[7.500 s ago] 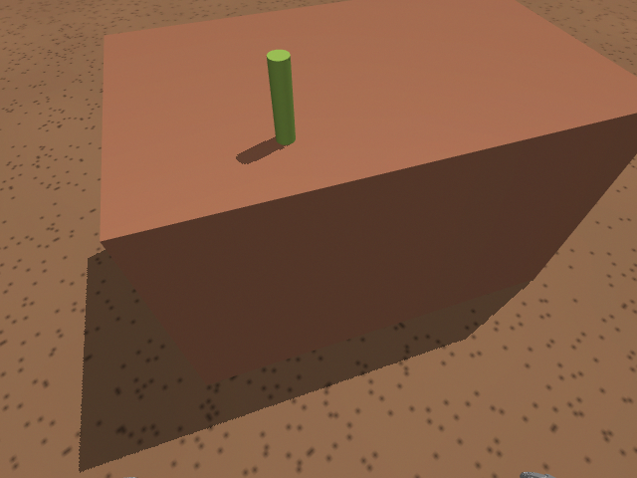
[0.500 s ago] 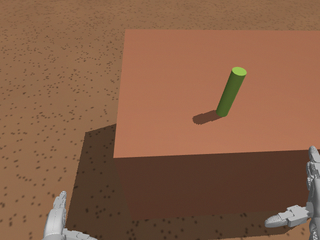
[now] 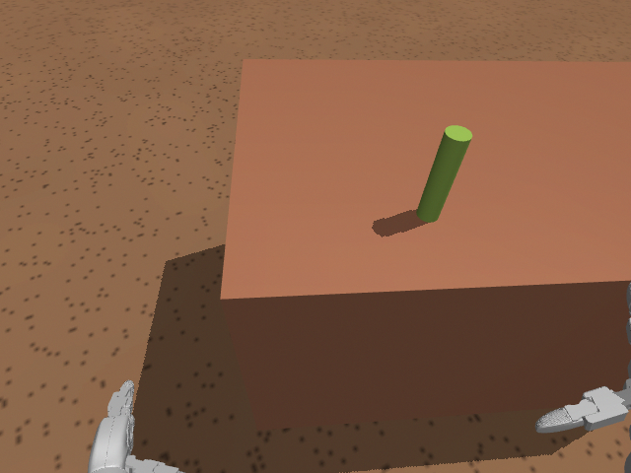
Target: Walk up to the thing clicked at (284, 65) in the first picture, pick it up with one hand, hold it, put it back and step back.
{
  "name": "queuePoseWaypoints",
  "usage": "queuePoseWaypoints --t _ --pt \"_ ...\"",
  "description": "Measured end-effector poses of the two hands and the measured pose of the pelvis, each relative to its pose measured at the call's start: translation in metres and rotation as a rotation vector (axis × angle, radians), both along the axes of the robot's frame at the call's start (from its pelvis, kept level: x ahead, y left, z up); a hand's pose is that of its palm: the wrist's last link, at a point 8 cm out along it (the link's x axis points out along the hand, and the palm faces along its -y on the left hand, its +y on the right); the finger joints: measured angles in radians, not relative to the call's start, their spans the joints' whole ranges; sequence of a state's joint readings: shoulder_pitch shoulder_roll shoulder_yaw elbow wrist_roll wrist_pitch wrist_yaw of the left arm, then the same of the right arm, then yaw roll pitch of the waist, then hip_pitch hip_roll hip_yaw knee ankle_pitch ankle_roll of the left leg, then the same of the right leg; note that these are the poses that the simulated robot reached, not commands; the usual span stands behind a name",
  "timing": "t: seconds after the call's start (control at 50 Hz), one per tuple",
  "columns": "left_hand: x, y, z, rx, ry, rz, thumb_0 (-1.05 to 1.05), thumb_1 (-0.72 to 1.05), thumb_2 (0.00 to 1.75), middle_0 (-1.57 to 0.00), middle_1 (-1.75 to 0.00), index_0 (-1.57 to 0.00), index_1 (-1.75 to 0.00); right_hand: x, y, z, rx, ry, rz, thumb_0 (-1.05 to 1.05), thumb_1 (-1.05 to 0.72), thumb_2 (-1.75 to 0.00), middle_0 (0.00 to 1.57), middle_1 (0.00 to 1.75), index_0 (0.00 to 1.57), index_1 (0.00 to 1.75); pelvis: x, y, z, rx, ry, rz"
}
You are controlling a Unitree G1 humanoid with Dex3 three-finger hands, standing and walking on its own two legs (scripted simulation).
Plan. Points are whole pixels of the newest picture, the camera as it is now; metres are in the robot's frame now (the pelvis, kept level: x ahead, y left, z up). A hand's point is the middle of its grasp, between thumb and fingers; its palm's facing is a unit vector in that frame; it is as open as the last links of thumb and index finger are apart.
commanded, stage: rise first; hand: right
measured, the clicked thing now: (441, 178) +0.52 -0.22 +0.06
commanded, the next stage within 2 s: go down in 0.26 s
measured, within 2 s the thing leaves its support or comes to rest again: neither
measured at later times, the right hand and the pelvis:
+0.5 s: hand (606, 343) +0.20 -0.28 +0.12, palm faces +0.43 +0.80 -0.41, open 17.4 cm; pelvis +0.00 +0.00 +0.00, yaw +0 degrees
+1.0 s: hand (612, 288) +0.26 -0.32 +0.13, palm faces +0.37 +0.89 -0.26, open 17.5 cm; pelvis +0.01 +0.00 +0.00, yaw -1 degrees
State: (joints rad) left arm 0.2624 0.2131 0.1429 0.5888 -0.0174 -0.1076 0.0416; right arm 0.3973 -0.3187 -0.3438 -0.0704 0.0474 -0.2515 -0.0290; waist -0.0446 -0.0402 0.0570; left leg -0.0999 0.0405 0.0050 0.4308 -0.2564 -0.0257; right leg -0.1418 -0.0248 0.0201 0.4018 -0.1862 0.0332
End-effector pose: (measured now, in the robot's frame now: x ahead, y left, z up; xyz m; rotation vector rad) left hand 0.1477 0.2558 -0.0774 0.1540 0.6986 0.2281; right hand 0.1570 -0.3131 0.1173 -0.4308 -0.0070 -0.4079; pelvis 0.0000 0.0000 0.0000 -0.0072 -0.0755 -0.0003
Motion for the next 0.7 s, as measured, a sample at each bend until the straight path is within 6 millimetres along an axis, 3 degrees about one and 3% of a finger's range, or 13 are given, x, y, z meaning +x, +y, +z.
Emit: queuePoseWaypoints --t 0.26,0.5,0.7 --pt "-0.005 0.001 -0.001 0.001 0.002 0.002 -0.01 -0.54 0.06 -0.06 -0.05 -0.06 -0.06 -0.002 -0.001 0.012 -0.033 -0.05 0.011 -0.02 0.56 -0.05 0.05 0.06 0.06 0.06 -0.002 0.0 0.0 0.001 0.001 0.002" --pt "0.006 0.005 -0.001 0.015 0.0 0.002 -0.01 -0.53 0.05 -0.06 -0.05 -0.06 -0.06 -0.002 -0.004 0.023 -0.069 -0.113 0.005 -0.02 0.52 -0.05 0.05 0.06 0.06 0.06 0.004 0.0 -0.001 0.0 0.013 -0.001" --pt "0.014 0.005 0.004 0.026 -0.008 0.008 -0.01 -0.52 0.04 -0.06 -0.05 -0.06 -0.05 0.009 -0.013 0.014 -0.034 -0.095 0.015 -0.02 0.53 -0.05 0.04 0.06 0.06 0.06 0.008 0.001 -0.002 -0.001 0.018 0.0"
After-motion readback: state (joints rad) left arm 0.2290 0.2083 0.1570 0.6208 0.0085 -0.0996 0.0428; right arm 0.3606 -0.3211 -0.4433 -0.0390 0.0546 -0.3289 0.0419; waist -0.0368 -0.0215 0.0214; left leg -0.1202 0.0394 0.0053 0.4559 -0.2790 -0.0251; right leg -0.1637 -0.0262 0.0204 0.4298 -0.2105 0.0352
